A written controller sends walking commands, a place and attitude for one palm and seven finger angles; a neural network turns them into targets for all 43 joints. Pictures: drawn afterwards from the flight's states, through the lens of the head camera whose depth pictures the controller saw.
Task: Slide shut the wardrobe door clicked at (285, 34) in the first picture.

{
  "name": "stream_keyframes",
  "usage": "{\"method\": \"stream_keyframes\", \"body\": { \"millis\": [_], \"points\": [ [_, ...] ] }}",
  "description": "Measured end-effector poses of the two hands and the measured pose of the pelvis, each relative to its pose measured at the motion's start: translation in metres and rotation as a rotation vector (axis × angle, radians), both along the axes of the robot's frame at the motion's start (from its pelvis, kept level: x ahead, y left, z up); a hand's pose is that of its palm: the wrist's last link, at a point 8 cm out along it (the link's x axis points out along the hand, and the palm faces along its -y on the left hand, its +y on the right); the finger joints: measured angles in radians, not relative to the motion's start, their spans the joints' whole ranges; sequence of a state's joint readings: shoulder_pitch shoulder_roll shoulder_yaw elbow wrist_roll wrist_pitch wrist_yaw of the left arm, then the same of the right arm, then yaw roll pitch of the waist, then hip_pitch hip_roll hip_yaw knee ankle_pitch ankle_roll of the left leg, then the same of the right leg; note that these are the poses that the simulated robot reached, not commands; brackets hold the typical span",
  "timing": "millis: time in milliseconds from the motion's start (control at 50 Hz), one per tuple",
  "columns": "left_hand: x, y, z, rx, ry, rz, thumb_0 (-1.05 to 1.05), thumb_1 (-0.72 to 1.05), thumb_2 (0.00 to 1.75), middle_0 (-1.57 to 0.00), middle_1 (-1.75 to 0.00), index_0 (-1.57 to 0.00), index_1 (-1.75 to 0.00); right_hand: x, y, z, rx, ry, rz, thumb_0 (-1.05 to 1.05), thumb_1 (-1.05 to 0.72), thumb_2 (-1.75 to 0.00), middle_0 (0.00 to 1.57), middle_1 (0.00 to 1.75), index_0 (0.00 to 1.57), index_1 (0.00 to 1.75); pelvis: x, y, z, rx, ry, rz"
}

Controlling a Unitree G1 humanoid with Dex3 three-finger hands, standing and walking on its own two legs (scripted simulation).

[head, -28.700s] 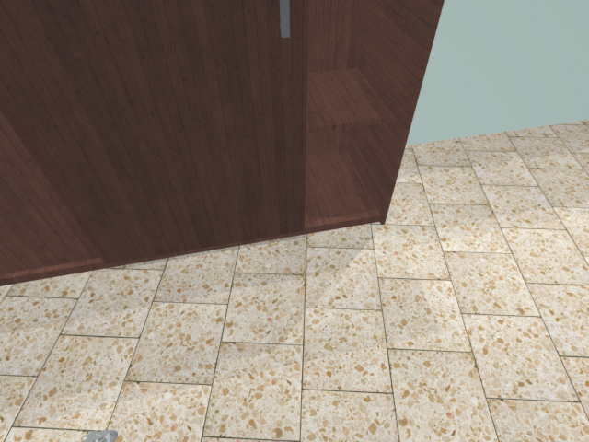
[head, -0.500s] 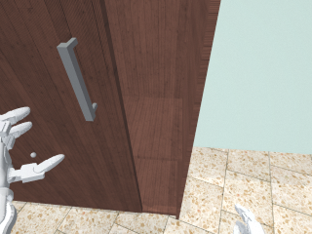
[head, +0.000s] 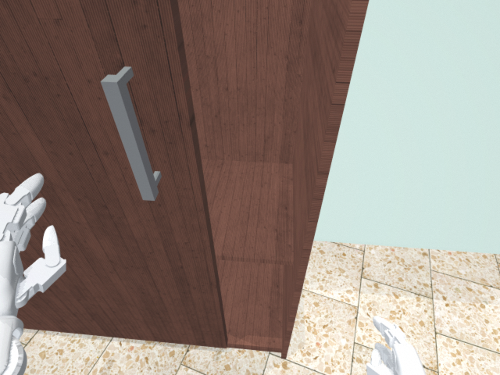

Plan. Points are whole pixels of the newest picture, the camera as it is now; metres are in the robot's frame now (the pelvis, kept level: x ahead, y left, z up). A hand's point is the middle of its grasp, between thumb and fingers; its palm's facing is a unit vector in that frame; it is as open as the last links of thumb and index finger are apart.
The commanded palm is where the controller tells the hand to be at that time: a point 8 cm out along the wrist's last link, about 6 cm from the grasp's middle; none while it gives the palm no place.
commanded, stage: draw the hand back to the body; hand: left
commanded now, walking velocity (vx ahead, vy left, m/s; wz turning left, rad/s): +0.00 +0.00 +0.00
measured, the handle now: (139, 139) +0.37 +0.23 +0.22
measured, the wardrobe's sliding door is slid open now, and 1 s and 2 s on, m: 0.20 0.20 0.20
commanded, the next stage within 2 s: step back with the hand held close in 0.18 s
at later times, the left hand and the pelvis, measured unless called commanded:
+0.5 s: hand (65, 249) +0.20 +0.27 +0.17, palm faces +0.42 -0.80 -0.43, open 7.4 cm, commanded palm +0.14 +0.29 +0.17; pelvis -0.01 +0.00 +0.00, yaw -3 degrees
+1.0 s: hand (14, 292) +0.15 +0.30 +0.16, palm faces +0.45 -0.79 -0.42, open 7.4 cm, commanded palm +0.09 +0.33 +0.17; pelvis -0.07 +0.03 -0.02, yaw -3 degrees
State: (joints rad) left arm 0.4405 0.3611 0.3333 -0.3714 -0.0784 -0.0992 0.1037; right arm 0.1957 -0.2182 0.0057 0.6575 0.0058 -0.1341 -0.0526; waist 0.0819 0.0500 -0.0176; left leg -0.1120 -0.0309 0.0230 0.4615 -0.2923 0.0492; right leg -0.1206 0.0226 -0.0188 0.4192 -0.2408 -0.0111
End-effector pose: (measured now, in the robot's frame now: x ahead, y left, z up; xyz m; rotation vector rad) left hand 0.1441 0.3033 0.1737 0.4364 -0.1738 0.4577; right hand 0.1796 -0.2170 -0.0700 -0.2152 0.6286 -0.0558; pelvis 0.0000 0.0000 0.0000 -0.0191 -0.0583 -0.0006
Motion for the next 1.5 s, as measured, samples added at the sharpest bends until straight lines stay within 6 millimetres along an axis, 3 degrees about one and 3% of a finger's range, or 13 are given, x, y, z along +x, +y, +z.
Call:
{"method": "stream_keyframes", "body": {
  "millis": [320,440,620,880,1040,1340,1500],
  "points": [
    [-0.002,-0.005,-0.003,-0.007,0.01,-0.004,0.01,0.89,0.89,-0.21,-0.3,-0.21,-0.3,-0.016,-0.006,-0.005,0.004,0.028,-0.018,0.01,-0.9,-0.9,0.2,0.3,0.2,0.3,-0.006,-0.005,0.001,0.001,-0.01,-0.004],
    [0.006,0.001,0.016,0.088,-0.062,-0.026,0.01,0.89,0.9,-0.21,-0.3,-0.21,-0.3,-0.025,-0.014,-0.003,-0.012,0.047,-0.052,0.01,-0.9,-0.9,0.2,0.3,0.2,0.3,-0.011,-0.003,0.002,-0.008,0.034,-0.041],
    [0.021,-0.002,-0.005,0.11,0.044,-0.152,0.01,0.89,0.9,-0.21,-0.3,-0.21,-0.3,-0.055,-0.024,0.0,-0.049,0.091,-0.174,0.01,-0.9,-0.9,0.2,0.3,0.2,0.3,-0.022,0.014,0.0,0.004,0.072,-0.069],
    [-0.025,0.028,0.005,0.173,-0.083,-0.108,0.01,0.89,0.9,-0.22,-0.3,-0.22,-0.3,-0.083,0.003,-0.004,-0.068,0.065,-0.131,0.01,-0.9,-0.9,0.2,0.3,0.2,0.3,-0.052,0.032,-0.012,0.008,0.049,-0.056],
    [-0.045,0.029,-0.003,0.144,-0.149,-0.079,0.01,0.89,0.9,-0.21,-0.3,-0.22,-0.3,-0.097,0.018,-0.013,-0.051,0.047,-0.084,0.01,-0.9,-0.89,0.2,0.3,0.2,0.3,-0.071,0.034,-0.022,-0.002,0.028,-0.045],
    [-0.055,0.025,0.007,0.24,-0.222,-0.152,0.01,0.89,0.9,-0.22,-0.3,-0.22,-0.3,-0.14,0.0,-0.017,-0.107,0.103,-0.13,0.01,-0.9,-0.89,0.2,0.3,0.2,0.3,-0.09,0.034,-0.026,-0.018,0.043,-0.035],
    [-0.062,0.013,0.012,0.2,-0.221,-0.166,0.01,0.89,0.9,-0.22,-0.3,-0.22,-0.3,-0.148,0.0,-0.015,-0.095,0.125,-0.112,0.01,-0.9,-0.89,0.2,0.3,0.2,0.3,-0.1,0.023,-0.016,-0.036,0.072,-0.06]
  ]
}}
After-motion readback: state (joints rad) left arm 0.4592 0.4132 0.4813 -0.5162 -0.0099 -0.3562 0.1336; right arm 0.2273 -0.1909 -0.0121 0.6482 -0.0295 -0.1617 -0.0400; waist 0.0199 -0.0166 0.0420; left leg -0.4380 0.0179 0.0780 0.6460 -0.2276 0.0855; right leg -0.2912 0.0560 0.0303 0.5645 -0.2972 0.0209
